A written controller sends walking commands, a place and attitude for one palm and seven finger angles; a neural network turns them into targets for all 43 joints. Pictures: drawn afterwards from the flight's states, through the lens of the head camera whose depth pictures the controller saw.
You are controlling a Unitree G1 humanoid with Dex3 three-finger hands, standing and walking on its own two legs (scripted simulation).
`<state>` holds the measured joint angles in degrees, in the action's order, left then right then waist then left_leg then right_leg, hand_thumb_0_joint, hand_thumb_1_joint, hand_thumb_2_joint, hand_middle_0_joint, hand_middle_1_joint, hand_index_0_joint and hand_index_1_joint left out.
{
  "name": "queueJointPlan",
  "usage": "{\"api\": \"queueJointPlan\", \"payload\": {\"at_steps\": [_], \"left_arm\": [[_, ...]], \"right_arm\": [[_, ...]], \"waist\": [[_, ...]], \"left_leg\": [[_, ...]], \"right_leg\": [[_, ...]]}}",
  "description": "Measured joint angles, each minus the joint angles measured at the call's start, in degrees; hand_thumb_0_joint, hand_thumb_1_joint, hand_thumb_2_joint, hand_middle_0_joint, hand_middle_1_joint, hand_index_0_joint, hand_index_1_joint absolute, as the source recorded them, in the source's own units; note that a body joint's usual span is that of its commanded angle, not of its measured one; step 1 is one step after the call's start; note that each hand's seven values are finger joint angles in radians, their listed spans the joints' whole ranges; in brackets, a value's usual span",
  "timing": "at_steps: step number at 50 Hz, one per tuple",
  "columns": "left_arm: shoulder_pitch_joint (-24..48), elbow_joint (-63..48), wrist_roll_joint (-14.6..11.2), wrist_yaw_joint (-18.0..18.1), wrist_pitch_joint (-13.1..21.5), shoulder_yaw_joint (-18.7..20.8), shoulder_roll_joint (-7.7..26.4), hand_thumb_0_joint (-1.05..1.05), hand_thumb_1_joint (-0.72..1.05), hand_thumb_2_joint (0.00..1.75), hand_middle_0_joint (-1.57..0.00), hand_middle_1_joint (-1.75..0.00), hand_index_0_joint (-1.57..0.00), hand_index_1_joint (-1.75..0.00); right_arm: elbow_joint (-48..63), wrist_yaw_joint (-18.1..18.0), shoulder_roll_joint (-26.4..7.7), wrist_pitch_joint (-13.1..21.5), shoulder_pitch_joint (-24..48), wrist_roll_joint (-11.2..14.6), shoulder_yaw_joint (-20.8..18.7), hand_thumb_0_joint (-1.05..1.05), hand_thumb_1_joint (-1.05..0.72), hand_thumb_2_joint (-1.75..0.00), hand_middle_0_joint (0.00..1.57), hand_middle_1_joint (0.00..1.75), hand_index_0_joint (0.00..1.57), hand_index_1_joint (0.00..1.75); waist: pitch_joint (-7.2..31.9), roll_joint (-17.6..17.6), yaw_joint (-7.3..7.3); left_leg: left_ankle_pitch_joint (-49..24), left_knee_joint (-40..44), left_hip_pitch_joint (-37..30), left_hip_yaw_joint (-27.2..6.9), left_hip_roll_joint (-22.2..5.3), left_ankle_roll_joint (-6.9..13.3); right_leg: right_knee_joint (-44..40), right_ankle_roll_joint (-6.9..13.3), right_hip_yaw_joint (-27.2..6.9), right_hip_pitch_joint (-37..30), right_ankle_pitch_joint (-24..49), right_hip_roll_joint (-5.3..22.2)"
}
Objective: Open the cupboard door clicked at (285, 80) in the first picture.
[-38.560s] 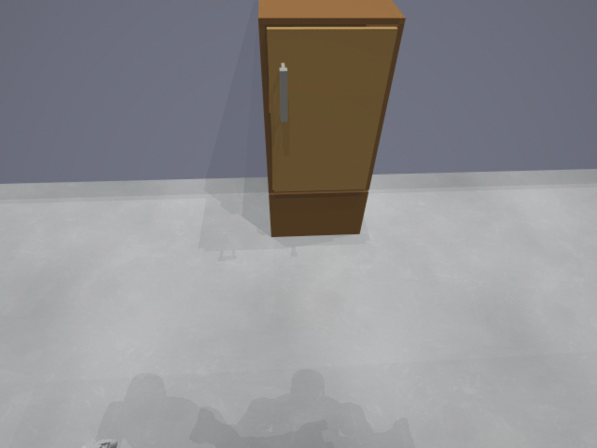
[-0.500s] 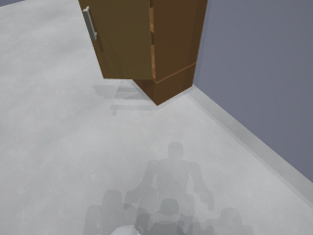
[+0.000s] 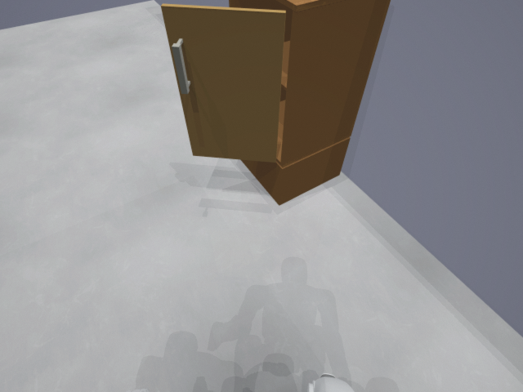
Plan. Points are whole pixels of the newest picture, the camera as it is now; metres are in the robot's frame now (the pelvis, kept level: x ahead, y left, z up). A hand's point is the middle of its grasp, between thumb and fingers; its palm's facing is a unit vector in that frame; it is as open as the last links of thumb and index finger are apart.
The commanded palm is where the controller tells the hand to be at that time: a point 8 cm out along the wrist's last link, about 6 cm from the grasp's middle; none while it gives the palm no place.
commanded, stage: take the last steps up to it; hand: left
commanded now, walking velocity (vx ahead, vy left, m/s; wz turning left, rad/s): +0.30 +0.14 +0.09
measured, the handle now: (182, 66) +1.04 +0.31 -0.05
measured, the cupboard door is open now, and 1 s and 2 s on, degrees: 51 51 51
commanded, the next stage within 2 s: come to a stop and stand still in 0.98 s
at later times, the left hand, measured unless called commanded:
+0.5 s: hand out of the picture +0.11 +0.19 -0.16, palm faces +0.19 -0.96 -0.20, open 7.2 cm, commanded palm none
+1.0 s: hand (149, 238) +0.45 +0.29 -0.16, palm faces +0.04 -0.98 -0.21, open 7.3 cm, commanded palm none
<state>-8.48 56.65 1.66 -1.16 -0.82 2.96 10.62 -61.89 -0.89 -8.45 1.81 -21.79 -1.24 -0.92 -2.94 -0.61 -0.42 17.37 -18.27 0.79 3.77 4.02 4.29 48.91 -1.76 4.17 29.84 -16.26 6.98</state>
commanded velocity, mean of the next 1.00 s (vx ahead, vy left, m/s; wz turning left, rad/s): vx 0.27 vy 0.10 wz -0.01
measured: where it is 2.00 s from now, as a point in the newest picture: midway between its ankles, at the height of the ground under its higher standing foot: (243, 340)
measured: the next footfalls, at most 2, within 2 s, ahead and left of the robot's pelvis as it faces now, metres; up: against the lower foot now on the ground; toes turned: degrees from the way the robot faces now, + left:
right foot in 0.12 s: +0.15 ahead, -0.12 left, +0.00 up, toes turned -7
left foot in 0.58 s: +0.31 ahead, +0.18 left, +0.00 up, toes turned +13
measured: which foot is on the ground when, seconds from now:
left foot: down 0.00-0.12, up 0.14-0.56, down 0.58-1.00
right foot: up 0.00-0.10, down 0.12-0.58, up 0.60-1.00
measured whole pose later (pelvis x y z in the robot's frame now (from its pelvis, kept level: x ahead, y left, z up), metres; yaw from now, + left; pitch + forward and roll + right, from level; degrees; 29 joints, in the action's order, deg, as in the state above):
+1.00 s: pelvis +0.34 +0.10 +0.00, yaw +2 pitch +0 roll +2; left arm -6.6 55.8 1.7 -0.7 0.5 3.3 10.5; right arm -63.0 -1.1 -9.5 2.4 -21.2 -1.8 -1.8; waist -3.2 -0.9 -0.8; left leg 18.4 -20.8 2.5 11.4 1.9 2.6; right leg 41.3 1.1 5.1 26.3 -14.5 5.4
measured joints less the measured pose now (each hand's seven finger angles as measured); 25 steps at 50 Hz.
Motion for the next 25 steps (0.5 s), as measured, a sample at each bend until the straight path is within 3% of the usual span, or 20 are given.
{"api": "queueJointPlan", "payload": {"at_steps": [5, 6, 8, 10, 12, 15, 19, 25], "left_arm": [[2.6, -1.8, 0.0, -0.2, 1.1, -0.4, -1.1, 0.01, 0.91, 0.9, -0.2, -0.3, -0.2, -0.3], [3.0, -2.3, 0.1, -0.2, 2.0, -0.4, -1.3, 0.01, 0.91, 0.9, -0.2, -0.3, -0.2, -0.3], [3.3, -2.9, 0.0, 0.1, 3.5, -0.5, -2.2, 0.01, 0.91, 0.9, -0.2, -0.3, -0.2, -0.3], [2.1, -2.9, -0.3, 0.7, 3.9, -0.6, -2.9, 0.0, 0.91, 0.9, -0.2, -0.3, -0.2, -0.3], [0.1, -1.9, -0.3, 1.2, 4.0, -0.6, -3.5, 0.0, 0.91, 0.9, -0.2, -0.3, -0.21, -0.3], [-2.8, -0.7, -0.8, 2.5, 4.9, 1.4, -2.5, -0.02, 0.95, 0.9, -0.21, -0.3, -0.21, -0.3], [-6.6, 2.3, -0.1, 1.9, 5.0, 1.1, -0.9, -0.03, 0.96, 0.9, -0.21, -0.3, -0.21, -0.3], [-12.1, 6.2, 0.4, 1.2, 4.5, 0.1, -1.2, -0.01, 0.93, 0.9, -0.2, -0.3, -0.2, -0.3]], "right_arm": [[-2.5, -0.1, 0.0, -0.1, -3.7, -0.1, -0.2, 0.0, -0.91, -0.9, 0.2, 0.3, 0.2, 0.3], [-3.1, 0.0, -0.1, -0.2, -4.4, 0.2, -0.4, 0.0, -0.91, -0.9, 0.2, 0.3, 0.2, 0.3], [-4.1, 0.3, -0.3, -1.0, -4.1, 0.6, -0.8, 0.01, -0.91, -0.9, 0.2, 0.3, 0.2, 0.3], [-4.4, 0.6, -0.7, -2.2, -2.8, 0.4, -1.5, 0.01, -0.91, -0.9, 0.2, 0.3, 0.2, 0.3], [-3.8, 0.9, -1.3, -3.0, -0.8, 0.1, -2.1, 0.01, -0.91, -0.9, 0.2, 0.3, 0.2, 0.3], [-2.0, 1.3, -1.7, -3.0, 2.1, -0.3, -2.7, 0.01, -0.91, -0.9, 0.19, 0.3, 0.19, 0.3], [0.6, 1.9, -2.3, -2.8, 5.9, -0.4, -3.2, 0.01, -0.92, -0.9, 0.19, 0.3, 0.19, 0.3], [3.5, 3.0, -3.2, -2.2, 11.6, -0.2, -2.9, 0.0, -0.92, -0.9, 0.19, 0.3, 0.19, 0.3]], "waist": [[-0.4, 1.1, -1.61], [-0.6, 1.4, -1.6], [-1.7, 2.4, -1.79], [-1.7, 2.5, -1.55], [-1.0, 2.3, -1.22], [0.3, 1.6, -0.5], [1.5, 0.9, 0.48], [1.2, 0.5, 3.06]], "left_leg": [[5.6, -4.7, -1.2, 0.0, -0.2, -1.3], [7.9, -9.3, 0.2, -0.3, -0.6, -1.5], [11.3, -26.6, 6.6, -1.7, -1.2, -1.9], [8.9, -41.6, 14.0, -2.1, -2.1, -2.5], [3.5, -47.7, 20.3, -2.0, -4.1, -3.3], [-2.2, -46.5, 27.1, -2.5, -7.4, -4.9], [-6.6, -38.7, 30.9, -2.1, -10.0, -6.4], [-7.9, -23.3, 28.6, 0.3, -9.7, -6.5]], "right_leg": [[-12.1, 1.7, 1.8, -6.2, 1.2, -2.4], [-13.9, 2.7, 2.3, -7.7, 3.1, -2.7], [-11.4, 4.0, 4.0, -8.8, 1.8, -2.7], [-12.6, 4.2, 5.1, -11.2, 0.2, -2.4], [-16.2, 3.5, 5.6, -13.8, 0.9, -2.4], [-21.9, 3.4, 6.5, -17.3, 2.3, -2.6], [-27.2, 2.5, 7.2, -21.6, 2.8, -2.1], [-28.9, -0.6, 7.8, -26.2, 0.3, -0.4]]}}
